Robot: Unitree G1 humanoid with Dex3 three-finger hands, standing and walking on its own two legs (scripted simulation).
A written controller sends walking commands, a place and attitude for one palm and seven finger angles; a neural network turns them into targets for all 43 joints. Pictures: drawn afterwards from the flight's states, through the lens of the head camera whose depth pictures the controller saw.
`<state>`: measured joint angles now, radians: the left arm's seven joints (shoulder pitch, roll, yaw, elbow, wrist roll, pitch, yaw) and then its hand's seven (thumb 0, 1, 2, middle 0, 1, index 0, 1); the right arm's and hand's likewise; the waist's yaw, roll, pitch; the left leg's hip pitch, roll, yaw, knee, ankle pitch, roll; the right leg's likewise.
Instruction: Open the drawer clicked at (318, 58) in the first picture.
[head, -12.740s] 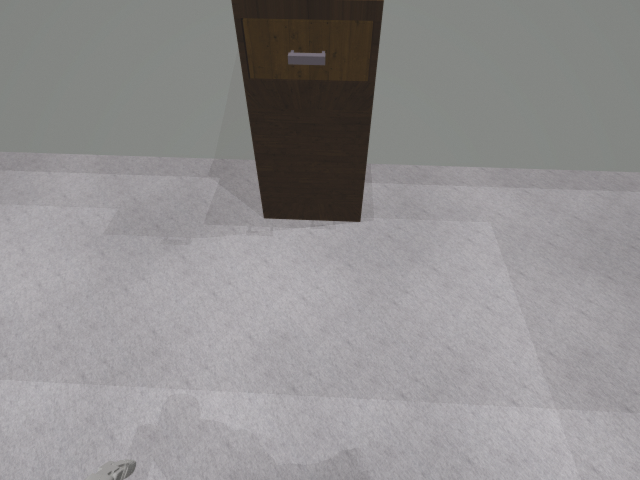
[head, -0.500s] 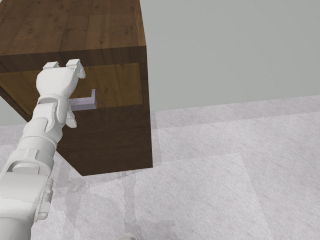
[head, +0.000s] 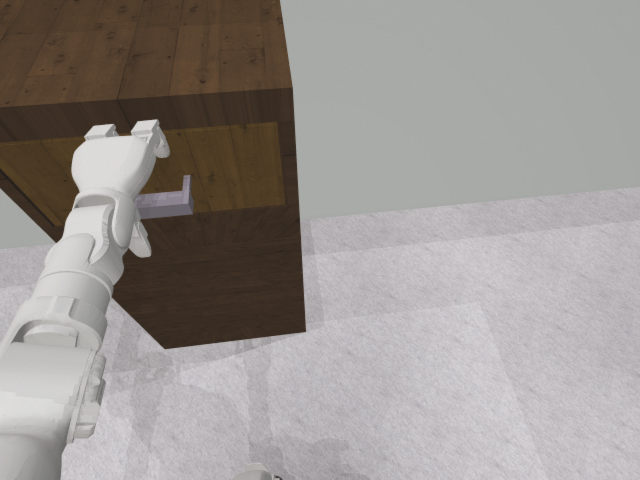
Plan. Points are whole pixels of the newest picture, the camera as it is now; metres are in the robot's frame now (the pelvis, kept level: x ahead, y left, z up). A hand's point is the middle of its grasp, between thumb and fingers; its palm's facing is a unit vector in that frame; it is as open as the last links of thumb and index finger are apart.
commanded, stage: move the hooked fingers above the handle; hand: left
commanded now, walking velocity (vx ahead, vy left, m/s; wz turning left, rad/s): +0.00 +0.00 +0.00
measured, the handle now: (153, 194) +0.52 +0.24 +0.01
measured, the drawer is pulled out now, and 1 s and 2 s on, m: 0.00 0.00 0.00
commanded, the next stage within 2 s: lower the fingers behind the handle in 1.82 s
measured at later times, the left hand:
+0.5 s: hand (140, 202) +0.47 +0.23 +0.05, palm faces -0.07 -0.04 -1.00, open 13.8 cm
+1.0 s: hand (119, 190) +0.47 +0.25 +0.08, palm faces -0.05 -0.03 -1.00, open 13.7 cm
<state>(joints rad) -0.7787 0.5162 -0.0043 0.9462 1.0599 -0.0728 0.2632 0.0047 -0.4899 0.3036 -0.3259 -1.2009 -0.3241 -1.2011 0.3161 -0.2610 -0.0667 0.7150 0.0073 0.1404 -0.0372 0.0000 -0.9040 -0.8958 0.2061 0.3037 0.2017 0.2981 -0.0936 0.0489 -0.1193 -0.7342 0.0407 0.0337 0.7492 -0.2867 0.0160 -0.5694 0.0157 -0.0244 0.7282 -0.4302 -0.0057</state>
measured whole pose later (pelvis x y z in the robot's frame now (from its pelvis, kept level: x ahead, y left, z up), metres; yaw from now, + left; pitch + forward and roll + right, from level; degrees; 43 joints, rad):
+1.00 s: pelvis +0.00 +0.00 +0.01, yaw -1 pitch +14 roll -1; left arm -0.77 0.55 0.00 1.00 1.04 -0.03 0.18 0.01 -0.49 0.30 -0.33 -1.20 -0.35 -1.21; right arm 0.34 -0.25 -0.05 0.70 0.02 0.14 -0.05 0.00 -0.90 -0.90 0.21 0.30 0.20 0.30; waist -0.10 0.06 -0.14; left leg -0.68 0.05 0.05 0.71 -0.28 0.02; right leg -0.52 0.02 -0.01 0.69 -0.41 0.00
